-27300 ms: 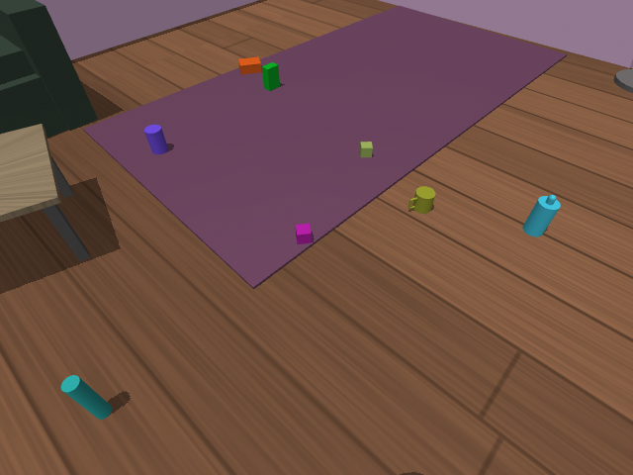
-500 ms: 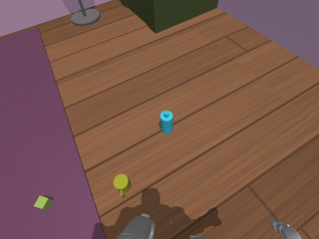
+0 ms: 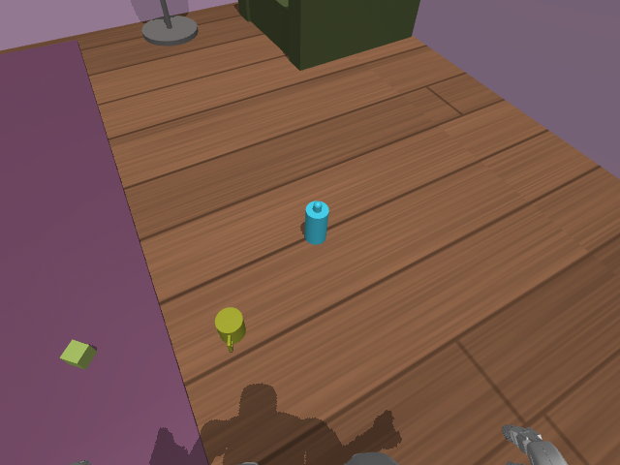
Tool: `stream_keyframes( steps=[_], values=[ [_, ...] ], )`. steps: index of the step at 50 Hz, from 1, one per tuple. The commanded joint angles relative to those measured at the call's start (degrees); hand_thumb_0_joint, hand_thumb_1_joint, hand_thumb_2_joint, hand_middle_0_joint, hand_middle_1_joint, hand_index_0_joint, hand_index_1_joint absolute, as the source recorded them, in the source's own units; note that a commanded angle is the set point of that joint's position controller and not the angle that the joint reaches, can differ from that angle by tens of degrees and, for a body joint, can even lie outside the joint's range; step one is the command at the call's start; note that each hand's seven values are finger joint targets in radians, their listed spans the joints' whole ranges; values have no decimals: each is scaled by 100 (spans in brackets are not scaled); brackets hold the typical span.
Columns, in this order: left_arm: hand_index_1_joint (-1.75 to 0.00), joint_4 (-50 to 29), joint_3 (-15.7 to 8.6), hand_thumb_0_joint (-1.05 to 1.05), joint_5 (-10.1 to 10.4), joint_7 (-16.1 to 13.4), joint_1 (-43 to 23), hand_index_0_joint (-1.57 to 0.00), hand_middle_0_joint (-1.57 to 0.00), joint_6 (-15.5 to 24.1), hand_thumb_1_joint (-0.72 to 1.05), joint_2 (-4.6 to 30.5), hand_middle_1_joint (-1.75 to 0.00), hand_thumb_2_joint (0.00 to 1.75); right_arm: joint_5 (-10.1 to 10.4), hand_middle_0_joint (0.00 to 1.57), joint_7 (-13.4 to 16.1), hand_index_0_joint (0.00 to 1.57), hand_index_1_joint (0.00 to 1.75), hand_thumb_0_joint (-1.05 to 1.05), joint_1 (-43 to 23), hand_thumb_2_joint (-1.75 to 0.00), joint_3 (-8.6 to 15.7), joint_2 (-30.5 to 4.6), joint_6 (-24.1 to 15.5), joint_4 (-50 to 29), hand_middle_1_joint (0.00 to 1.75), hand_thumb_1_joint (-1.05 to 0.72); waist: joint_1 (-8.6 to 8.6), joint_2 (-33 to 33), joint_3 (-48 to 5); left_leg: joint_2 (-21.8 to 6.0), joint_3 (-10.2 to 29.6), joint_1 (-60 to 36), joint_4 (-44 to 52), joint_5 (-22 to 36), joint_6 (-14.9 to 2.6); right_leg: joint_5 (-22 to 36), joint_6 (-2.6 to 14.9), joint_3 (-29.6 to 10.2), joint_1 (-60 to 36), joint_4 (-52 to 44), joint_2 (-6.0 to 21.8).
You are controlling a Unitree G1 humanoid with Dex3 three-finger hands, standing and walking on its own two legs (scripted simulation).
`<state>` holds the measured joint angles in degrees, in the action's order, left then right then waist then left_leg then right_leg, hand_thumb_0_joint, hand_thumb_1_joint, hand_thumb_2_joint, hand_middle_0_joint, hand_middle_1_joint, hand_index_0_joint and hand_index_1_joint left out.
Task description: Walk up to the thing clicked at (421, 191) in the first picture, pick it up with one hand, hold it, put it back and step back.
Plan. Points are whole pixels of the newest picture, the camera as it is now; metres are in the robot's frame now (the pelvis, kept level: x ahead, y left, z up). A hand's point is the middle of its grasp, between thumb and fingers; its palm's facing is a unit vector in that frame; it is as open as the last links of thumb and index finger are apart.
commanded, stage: walk up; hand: left
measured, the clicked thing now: (230, 330) +0.58 +0.25 -0.72
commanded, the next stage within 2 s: none
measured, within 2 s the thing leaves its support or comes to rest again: neither
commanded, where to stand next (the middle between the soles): +0.22 -0.02 m, yaw +4 degrees
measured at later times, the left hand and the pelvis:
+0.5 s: hand out of the picture -0.03 +0.29 -0.13, palm faces +0.02 -0.91 -0.42, open 7.4 cm; pelvis -0.13 +0.01 +0.00, yaw -1 degrees
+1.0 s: hand out of the picture -0.05 +0.27 -0.14, palm faces +0.02 -0.94 -0.34, open 7.4 cm; pelvis -0.11 +0.01 +0.01, yaw -1 degrees
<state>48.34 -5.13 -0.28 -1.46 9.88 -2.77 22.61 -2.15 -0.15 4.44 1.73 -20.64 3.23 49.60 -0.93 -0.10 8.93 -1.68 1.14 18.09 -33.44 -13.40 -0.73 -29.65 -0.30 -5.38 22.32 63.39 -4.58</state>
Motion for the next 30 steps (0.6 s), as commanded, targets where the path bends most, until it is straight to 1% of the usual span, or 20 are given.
stream_keyframes(
  steps=[1, 4, 5, 6, 7, 8, 9, 11, 12, 14, 16, 18, 20, 21, 22, 23, 24, 25, 27, 30],
  values=[
    [-30, -331, -178, 0, 19, -112, 402, -20, -20, 283, 90, 844, -30, 90, 14, 20, 86, 20, 30, 0, -54, -90, 421, -1362, -10, -501, 30, -90, 190, 1339, -1064, -1076, 923, -1576, 259, 2440, -1255, 90, -187, 325, 57, -2141, 434],
    [-30, 18, -215, 0, -62, -122, 762, -20, -20, 377, 90, 896, -30, 90, 130, 20, 35, 20, 30, 0, -117, -90, 448, -1517, 117, -502, 30, -90, 77, 1178, -1429, -869, 765, -1138, -235, 1742, -907, 1755, -113, 817, -1130, -4243, 265],
    [-30, 95, -234, 0, -131, -132, 833, -20, -20, 412, 90, 1059, -30, 90, 185, 20, 33, 20, 30, 0, -112, -90, 403, -1362, 133, -490, 30, -90, 26, 831, -1462, -699, 743, -540, -431, 872, -664, 2125, -17, 446, -1595, -4385, 450],
    [-30, 43, -354, 0, -209, -117, 759, -20, -20, 446, 90, 1479, -30, 90, 225, 20, 18, 20, 30, 0, -72, -90, 324, -1112, 126, -535, 30, -90, 66, -308, -1278, -99, 571, 751, -1098, -537, -303, 1819, 277, -1004, -1931, -4342, 1229],
    [-30, -165, -500, 0, -204, -86, 442, -20, -20, 398, 90, 2078, -30, 90, 211, 20, 53, 20, 30, 0, -288, -90, 330, -1040, 141, -687, 30, -90, -126, -1288, -944, 644, 481, 1188, -2347, -2000, 31, 1804, 1235, -2322, -826, -4623, 2579],
    [-30, -434, -525, 0, -231, -134, 102, -20, -20, 423, 90, 2291, -30, 90, 195, 20, 107, 20, 30, 0, -330, -90, 461, -1311, 196, -671, 30, -90, -247, -1439, -605, 351, 1136, 784, -3421, -2163, 132, 1831, 1815, -3098, 284, -4803, 3168],
    [-30, -461, -480, 0, -220, -154, -172, -20, -20, 428, 90, 2035, -30, 90, 208, 20, 79, 20, 30, 0, -165, -90, 533, -1528, 192, -547, 30, -90, -42, -1172, -436, 257, 1434, 596, -3811, -1908, 121, 1797, 1715, -2698, 537, -4757, 3031],
    [-30, -485, -356, 0, -213, -144, -572, -20, -20, 419, 90, 1451, -30, 90, 256, 20, 33, 20, 30, 0, 330, -90, 501, -1426, 138, -240, 30, -90, 335, -480, -509, 785, 1235, 834, -4001, -1383, 116, 2779, 1193, -877, -152, -4037, 1978],
    [-30, -472, -363, 0, -197, -129, -560, -20, -20, 411, 90, 1348, -30, 90, 241, 20, 54, 20, 30, 0, 545, -90, 463, -1252, 89, -202, 30, -90, 353, -628, -661, 809, 1078, 781, -3868, -1228, 180, 2308, 1035, -546, -267, -4052, 1704],
    [-30, -427, -349, 0, -222, -95, -106, -20, -20, 439, 90, 1257, -30, 90, 166, 20, 32, 20, 30, 0, 460, -90, 435, -1275, 8, -198, 30, -90, -6, -655, -682, 657, 818, 794, -3136, -1113, 265, 701, 923, -556, -599, -4190, 1432],
    [-30, -350, -360, 0, -278, -62, 164, -20, -20, 437, 90, 1213, -30, 90, 129, 20, 5, 20, 30, 0, 345, -90, 397, -1254, -80, -180, 30, -90, -242, -943, -809, 458, 533, 1088, -1855, -1339, 279, -100, 848, -637, -1505, -4221, 1399],
    [-30, -321, -414, 0, -277, -17, 295, -20, -20, 414, 90, 1289, -30, 90, 99, 20, -31, 20, 30, 0, 237, -90, 343, -1143, -180, -224, 30, -90, -378, -1372, -993, 195, 306, 873, -654, -1847, 276, -409, 1038, -941, -1968, -4249, 1723],
    [-30, -344, -418, 0, -236, 43, 11, -20, -20, 337, 90, 1457, -30, 90, 54, 20, -28, 20, 30, 0, 730, -90, 391, -1161, -282, -6, 30, -90, -72, -1480, -983, 45, 79, -257, 775, -1524, 101, 94, 959, -847, -1317, -3965, 1822],
    [-30, -337, -358, 0, -186, 68, 7, -20, -20, 280, 90, 1386, -30, 90, 23, 20, -7, 20, 30, 0, 1031, -90, 424, -1106, -345, 185, 30, -90, 87, -1126, -990, 251, -120, -973, 1780, -581, 53, 551, 762, -508, -1012, -3479, 1600],
    [-30, -314, -220, 0, -156, 73, 317, -20, -20, 228, 90, 1009, -30, 90, -44, 20, 15, 20, 30, 0, 1110, -90, 516, -1239, -402, 288, 30, -90, 27, -246, -1075, 90, 549, -1674, 1814, -462, -14, 664, 496, -166, -311, -2623, 1228],
    [-30, -396, -81, 0, -32, 85, 111, -20, -20, 258, 90, 602, -30, 90, -98, 20, 43, 20, 30, 0, 920, -90, 557, -1686, -426, 206, 30, -90, 75, 1152, -828, -1176, 2710, -1373, 2142, -1671, -486, 52, 111, 430, 767, -1868, 431],
    [-30, -229, -302, 0, -73, 43, -509, -20, -20, 300, 90, 1207, -30, 90, -57, 20, 26, 20, 30, 0, 582, -90, 592, -2176, -412, 119, 30, -90, 352, 1235, -217, -1874, 3842, 373, 2529, -3012, -1279, -490, 61, 90, 255, -1221, 422],
    [-30, -139, -342, 0, -74, 101, -344, -20, -20, 335, 90, 1388, -30, 90, -50, 20, 47, 20, 30, 0, 13, -90, 569, -2021, -450, -30, 30, -90, 37, 973, 106, -1928, 3412, 999, 2509, -3060, -1397, -38, 101, -136, -324, -1174, 673],
    [-30, -99, -213, 0, -8, 170, 2, -20, -20, 423, 90, 1000, -30, 90, -72, 20, 31, 20, 30, 0, -49, -90, 341, -1307, -521, -62, 30, -90, -143, 902, -14, -957, 1558, -180, 1794, -1036, -845, 432, 169, 57, -20, -1873, 588],
    [-30, 17, -187, 0, -48, 207, -95, -20, -20, 496, 90, 883, -30, 90, 11, 20, 8, 20, 30, 0, 557, -90, 415, -1481, -549, 182, 30, -90, 95, 1055, -404, -743, 1201, -799, 1160, 69, -606, 603, 156, 619, -551, -3274, 381]
  ],
)
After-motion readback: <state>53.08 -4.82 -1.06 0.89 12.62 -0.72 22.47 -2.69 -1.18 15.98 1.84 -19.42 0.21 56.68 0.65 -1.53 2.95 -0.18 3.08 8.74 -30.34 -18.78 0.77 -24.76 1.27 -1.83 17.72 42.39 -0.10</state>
